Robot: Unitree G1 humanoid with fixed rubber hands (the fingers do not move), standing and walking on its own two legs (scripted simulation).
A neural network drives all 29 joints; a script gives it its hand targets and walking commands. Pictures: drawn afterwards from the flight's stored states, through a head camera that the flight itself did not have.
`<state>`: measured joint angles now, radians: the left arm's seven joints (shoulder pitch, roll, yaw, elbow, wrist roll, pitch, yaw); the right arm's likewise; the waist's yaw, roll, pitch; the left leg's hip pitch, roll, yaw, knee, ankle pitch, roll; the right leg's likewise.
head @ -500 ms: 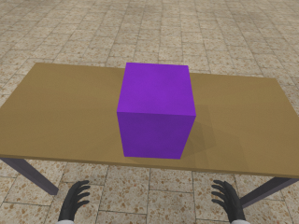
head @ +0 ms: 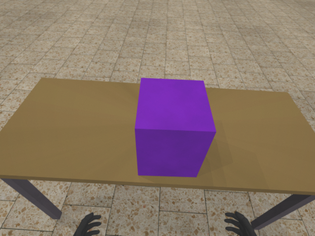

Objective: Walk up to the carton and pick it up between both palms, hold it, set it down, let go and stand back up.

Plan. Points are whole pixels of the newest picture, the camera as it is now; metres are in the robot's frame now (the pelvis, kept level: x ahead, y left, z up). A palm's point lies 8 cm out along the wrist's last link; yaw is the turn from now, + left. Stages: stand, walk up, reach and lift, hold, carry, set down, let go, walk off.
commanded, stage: set down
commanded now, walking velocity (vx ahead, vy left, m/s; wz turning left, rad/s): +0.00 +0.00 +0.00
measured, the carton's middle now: (169, 129) +0.46 -0.01 -0.01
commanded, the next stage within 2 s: let go in 0.50 s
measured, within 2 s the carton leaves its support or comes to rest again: neither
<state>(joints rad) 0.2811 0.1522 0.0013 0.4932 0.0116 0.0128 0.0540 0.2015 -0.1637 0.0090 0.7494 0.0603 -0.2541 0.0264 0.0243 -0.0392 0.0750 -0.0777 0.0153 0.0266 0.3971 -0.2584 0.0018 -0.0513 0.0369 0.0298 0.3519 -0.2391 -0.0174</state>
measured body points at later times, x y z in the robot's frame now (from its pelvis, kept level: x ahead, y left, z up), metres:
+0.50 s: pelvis -0.02 -0.01 +0.00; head -0.02 +0.00 +0.45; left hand +0.15 +0.21 -0.09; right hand +0.14 -0.23 -0.09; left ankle -0.02 +0.11 -0.74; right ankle -0.03 -0.11 -0.74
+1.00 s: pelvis -0.02 -0.01 +0.00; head -0.01 +0.00 +0.45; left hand +0.14 +0.22 -0.10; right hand +0.14 -0.24 -0.09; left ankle -0.02 +0.11 -0.74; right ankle -0.03 -0.11 -0.74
